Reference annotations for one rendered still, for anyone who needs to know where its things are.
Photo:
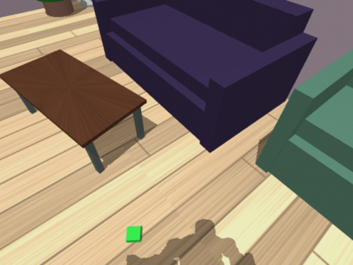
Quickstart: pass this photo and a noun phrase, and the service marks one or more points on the armchair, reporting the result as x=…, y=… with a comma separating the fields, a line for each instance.
x=310, y=149

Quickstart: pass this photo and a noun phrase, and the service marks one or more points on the potted plant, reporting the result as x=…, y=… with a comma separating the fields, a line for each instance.
x=58, y=8

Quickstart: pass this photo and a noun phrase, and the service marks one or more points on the sofa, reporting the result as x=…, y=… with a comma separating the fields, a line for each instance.
x=217, y=66

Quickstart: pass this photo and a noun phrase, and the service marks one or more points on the coffee table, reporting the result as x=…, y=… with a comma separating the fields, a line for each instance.
x=78, y=99

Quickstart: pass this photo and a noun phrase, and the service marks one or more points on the small box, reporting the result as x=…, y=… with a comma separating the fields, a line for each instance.
x=133, y=234

